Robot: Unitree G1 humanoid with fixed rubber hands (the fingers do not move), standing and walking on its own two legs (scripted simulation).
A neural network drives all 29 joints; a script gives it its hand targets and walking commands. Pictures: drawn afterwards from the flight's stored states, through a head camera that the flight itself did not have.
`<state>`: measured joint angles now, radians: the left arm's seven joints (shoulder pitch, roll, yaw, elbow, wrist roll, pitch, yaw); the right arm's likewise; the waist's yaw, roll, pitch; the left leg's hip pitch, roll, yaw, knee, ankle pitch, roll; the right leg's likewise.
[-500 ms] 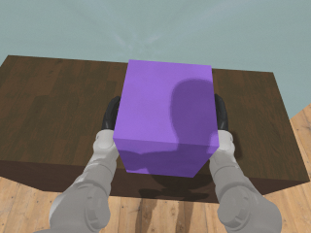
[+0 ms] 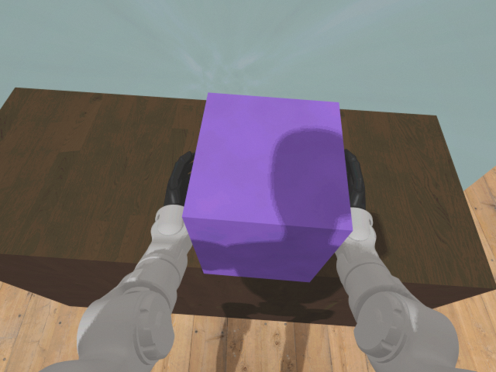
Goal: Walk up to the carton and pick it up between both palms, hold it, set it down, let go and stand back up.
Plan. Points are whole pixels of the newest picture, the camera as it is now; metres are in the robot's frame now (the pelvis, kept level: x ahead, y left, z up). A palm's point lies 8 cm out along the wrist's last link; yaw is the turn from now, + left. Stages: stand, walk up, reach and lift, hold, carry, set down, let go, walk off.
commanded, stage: reach and lift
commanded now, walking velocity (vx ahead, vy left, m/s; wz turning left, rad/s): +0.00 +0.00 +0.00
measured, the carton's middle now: (264, 197) +0.42 +0.02 +0.00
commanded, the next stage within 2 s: none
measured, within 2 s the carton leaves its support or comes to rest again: leaves its support in 0.82 s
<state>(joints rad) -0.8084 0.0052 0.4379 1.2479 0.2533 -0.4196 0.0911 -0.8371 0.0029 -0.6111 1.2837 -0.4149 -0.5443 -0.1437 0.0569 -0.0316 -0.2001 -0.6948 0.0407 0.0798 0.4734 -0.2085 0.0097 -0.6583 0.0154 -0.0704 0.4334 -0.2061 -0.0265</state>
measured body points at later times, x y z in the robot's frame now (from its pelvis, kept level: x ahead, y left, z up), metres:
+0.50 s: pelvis -0.02 +0.01 -0.01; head +0.09 +0.02 +0.42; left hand +0.40 +0.18 -0.01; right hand +0.43 -0.11 +0.01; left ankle -0.02 +0.11 -0.73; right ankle -0.03 -0.10 -0.73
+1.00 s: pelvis -0.01 +0.00 -0.01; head +0.04 +0.02 +0.44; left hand +0.38 +0.19 +0.02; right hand +0.42 -0.11 +0.05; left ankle -0.02 +0.11 -0.73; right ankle -0.03 -0.11 -0.73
